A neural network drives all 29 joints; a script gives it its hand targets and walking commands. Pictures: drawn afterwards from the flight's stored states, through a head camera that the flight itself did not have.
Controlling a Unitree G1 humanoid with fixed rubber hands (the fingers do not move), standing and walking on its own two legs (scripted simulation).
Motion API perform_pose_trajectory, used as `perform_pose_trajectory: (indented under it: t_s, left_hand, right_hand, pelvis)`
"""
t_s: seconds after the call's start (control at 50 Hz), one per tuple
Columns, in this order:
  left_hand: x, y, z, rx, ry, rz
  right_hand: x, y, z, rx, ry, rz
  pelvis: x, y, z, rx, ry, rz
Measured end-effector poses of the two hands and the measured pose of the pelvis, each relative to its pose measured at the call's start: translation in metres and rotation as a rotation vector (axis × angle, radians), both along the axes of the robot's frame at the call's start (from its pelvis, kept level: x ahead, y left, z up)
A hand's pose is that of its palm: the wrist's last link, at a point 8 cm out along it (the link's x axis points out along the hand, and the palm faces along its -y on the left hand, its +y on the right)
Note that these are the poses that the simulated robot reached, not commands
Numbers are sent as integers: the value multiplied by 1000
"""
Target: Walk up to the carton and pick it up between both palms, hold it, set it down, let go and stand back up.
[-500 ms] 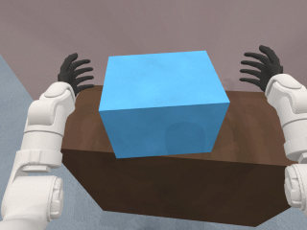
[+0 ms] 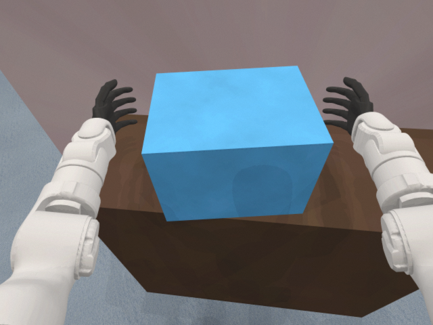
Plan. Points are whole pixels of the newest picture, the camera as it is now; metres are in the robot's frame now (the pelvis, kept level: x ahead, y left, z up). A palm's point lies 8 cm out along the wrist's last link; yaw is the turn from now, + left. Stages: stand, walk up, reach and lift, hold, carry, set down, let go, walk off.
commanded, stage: reach and lift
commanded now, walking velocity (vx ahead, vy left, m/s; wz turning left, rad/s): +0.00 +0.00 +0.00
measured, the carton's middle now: (230, 144) +0.46 -0.02 +0.07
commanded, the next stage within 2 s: none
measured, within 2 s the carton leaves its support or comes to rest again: neither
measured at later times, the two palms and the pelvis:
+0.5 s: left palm (132, 138) +0.45 +0.17 +0.11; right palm (352, 131) +0.44 -0.26 +0.12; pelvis +0.01 +0.01 +0.00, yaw -3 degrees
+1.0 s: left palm (134, 147) +0.44 +0.17 +0.10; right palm (330, 141) +0.43 -0.22 +0.09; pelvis +0.00 +0.00 -0.01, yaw -1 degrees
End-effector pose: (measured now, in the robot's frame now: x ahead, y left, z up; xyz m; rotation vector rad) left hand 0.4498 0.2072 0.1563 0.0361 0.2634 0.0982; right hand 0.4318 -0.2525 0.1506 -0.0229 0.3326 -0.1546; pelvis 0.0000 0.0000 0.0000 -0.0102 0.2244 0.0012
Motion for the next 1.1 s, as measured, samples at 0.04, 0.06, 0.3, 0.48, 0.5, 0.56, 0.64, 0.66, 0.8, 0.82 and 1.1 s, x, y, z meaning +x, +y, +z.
perform_pose_trajectory:
  t_s: [0.04,0.06,0.3,0.48,0.5,0.56,0.64,0.66,0.8,0.82,1.1]
  left_hand:
    - [-3,-2,-24,-4,9,-7]
    - [-5,-3,-36,-8,15,-10]
    - [-16,-29,-84,-22,5,-21]
    - [3,-35,-49,-21,-31,-20]
    - [4,-35,-47,-22,-35,-20]
    - [3,-36,-45,-23,-44,-20]
    - [-2,-36,-50,-24,-48,-7]
    - [-3,-37,-52,-25,-48,-3]
    - [-9,-39,-59,-31,-61,35]
    - [-9,-38,-59,-27,-59,38]
    - [-10,-40,-59,-25,-49,43]
  right_hand:
    - [-3,4,-22,5,8,5]
    - [-4,6,-33,9,13,7]
    - [-6,5,-81,25,-19,9]
    - [4,-3,-38,2,-59,-8]
    - [5,-3,-34,0,-61,-9]
    - [5,0,-28,-1,-64,-6]
    - [4,10,-33,8,-56,6]
    - [4,13,-35,12,-52,9]
    - [3,37,-58,46,-33,28]
    - [3,37,-58,49,-37,23]
    - [1,34,-56,34,-43,-6]
  pelvis:
    - [2,1,-1,1,16,-1]
    - [3,2,-1,1,24,-2]
    - [13,9,-5,-3,141,-24]
    - [10,8,-2,5,84,-49]
    - [9,7,-2,5,75,-50]
    - [8,7,-1,4,56,-49]
    - [7,7,-2,1,47,-42]
    - [7,7,-2,1,48,-40]
    - [3,6,-5,-2,77,-19]
    - [2,6,-5,-2,82,-16]
    - [-4,4,-6,1,90,-8]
